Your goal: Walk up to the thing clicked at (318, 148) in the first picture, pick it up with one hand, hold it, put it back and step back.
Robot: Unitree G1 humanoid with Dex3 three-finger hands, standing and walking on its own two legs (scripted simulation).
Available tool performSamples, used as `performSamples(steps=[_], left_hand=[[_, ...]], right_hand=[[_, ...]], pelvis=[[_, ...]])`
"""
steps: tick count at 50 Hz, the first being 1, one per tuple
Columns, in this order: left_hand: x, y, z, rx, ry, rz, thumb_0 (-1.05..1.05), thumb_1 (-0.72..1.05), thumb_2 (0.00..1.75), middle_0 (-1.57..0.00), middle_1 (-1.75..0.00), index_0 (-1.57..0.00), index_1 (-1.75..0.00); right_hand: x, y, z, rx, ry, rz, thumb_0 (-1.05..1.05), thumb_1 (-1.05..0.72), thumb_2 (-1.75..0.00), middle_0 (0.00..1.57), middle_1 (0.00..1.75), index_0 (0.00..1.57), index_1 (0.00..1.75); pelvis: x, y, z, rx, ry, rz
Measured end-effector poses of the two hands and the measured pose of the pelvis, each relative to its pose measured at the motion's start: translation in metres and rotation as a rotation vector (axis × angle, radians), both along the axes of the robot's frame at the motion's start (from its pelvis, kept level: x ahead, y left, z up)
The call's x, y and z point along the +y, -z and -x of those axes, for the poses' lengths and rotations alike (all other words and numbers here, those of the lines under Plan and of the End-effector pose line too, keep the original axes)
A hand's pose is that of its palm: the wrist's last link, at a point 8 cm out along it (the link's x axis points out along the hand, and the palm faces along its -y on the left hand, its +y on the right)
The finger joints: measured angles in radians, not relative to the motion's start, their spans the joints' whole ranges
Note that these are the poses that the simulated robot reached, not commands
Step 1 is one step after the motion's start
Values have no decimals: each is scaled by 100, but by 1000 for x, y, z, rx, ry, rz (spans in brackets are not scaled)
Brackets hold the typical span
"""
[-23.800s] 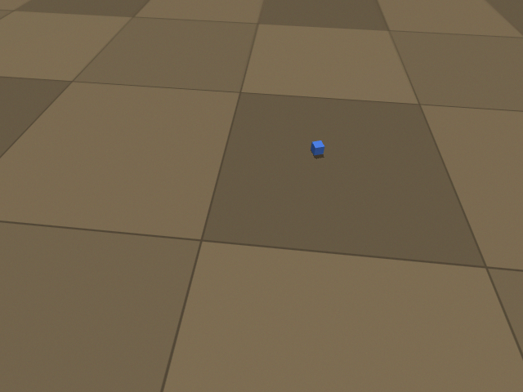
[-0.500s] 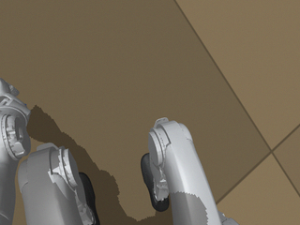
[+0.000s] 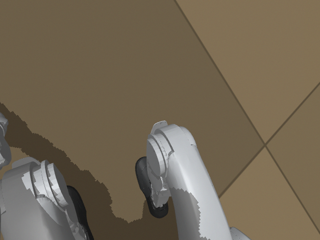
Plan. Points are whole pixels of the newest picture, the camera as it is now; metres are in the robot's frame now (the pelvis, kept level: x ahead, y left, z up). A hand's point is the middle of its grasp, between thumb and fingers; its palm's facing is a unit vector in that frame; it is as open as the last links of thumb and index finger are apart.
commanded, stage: rest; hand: left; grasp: from above
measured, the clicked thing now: out of the picture +0.43 +0.33 -0.26
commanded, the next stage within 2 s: open in 0.44 s
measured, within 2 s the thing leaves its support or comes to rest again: neither
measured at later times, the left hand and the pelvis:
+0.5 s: hand out of the picture +0.43 +0.31 -0.24, palm faces -0.26 -0.38 -0.89, open 6.2 cm; pelvis -0.01 +0.00 +0.00, yaw -2 degrees
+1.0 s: hand out of the picture +0.43 +0.31 -0.25, palm faces -0.27 -0.36 -0.89, open 10.8 cm; pelvis -0.01 +0.01 +0.00, yaw -3 degrees
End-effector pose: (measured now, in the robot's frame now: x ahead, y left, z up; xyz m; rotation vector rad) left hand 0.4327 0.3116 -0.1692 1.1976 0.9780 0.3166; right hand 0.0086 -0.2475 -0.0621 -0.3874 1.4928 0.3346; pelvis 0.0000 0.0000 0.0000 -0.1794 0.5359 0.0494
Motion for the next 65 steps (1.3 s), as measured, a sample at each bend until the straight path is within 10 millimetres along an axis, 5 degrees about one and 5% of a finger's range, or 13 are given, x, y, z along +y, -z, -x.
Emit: performSamples(steps=[30,47,65], left_hand=[[-1,16,-3,-3,-20,-9,-9,31,27,-85,-28,-114,-38],[7,22,-1,-5,-14,-18,-1,3,53,-63,-52,-64,-53],[4,25,0,4,-29,-24,0,-34,84,-33,-79,-31,-81]], right_hand=[[7,-19,13,-8,-53,-7,0,-93,-91,19,30,19,30],[16,-32,20,0,-59,10,0,-92,-90,20,30,19,30],[14,-37,7,-21,-79,3,0,-92,-91,20,30,19,30]], pelvis=[[3,0,8,-57,16,41],[6,-3,11,-68,16,59],[6,-9,9,-60,17,66]])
